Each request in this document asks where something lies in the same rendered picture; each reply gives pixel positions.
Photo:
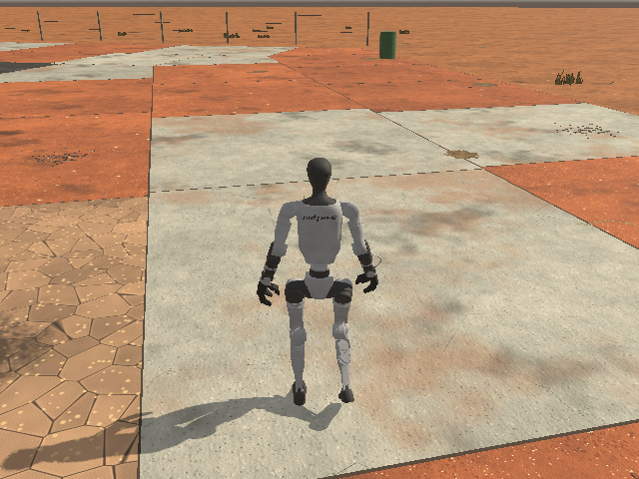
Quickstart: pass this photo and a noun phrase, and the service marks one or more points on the right robot forearm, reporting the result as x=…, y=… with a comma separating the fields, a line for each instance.
x=367, y=262

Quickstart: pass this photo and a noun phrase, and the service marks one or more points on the robot right thigh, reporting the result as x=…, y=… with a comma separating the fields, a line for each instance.
x=341, y=298

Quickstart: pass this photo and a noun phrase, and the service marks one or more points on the right robot hand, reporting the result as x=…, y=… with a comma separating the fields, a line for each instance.
x=363, y=278

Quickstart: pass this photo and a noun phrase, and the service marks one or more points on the robot left foot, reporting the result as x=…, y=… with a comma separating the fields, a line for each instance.
x=299, y=397

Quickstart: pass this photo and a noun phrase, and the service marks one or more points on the left robot hand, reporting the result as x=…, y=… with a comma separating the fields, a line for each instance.
x=263, y=290

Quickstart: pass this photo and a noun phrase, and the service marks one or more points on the robot right upper arm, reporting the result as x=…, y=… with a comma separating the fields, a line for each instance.
x=350, y=211

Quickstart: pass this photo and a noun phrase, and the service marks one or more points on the robot left upper arm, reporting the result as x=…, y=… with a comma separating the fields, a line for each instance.
x=288, y=211

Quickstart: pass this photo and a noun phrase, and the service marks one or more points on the left robot forearm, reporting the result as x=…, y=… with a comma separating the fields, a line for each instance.
x=270, y=267

